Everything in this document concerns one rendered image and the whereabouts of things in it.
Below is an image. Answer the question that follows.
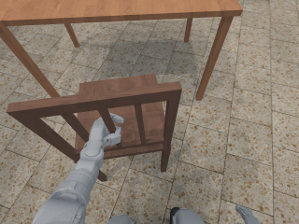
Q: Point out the left robot forearm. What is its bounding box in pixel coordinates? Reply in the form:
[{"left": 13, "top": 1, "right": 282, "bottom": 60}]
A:
[{"left": 31, "top": 140, "right": 105, "bottom": 224}]

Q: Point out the table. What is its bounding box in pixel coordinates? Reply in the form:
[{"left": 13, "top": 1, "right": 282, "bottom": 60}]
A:
[{"left": 0, "top": 0, "right": 243, "bottom": 101}]

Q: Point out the left robot hand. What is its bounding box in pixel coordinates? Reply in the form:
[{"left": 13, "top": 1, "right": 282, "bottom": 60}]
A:
[{"left": 88, "top": 112, "right": 124, "bottom": 147}]

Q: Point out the robot left thigh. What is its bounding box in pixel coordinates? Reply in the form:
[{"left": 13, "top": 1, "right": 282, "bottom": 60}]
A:
[{"left": 107, "top": 215, "right": 135, "bottom": 224}]

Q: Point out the chair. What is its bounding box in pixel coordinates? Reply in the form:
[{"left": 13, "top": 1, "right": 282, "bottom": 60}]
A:
[{"left": 6, "top": 74, "right": 182, "bottom": 182}]

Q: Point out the right robot hand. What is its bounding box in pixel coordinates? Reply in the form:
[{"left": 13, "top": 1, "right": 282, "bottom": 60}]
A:
[{"left": 235, "top": 204, "right": 261, "bottom": 224}]

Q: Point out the right robot foot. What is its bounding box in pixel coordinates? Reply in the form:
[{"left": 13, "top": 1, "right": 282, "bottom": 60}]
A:
[{"left": 170, "top": 207, "right": 180, "bottom": 224}]

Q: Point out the left robot upper arm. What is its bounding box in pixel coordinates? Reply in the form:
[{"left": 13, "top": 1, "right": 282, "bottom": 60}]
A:
[{"left": 34, "top": 198, "right": 87, "bottom": 224}]

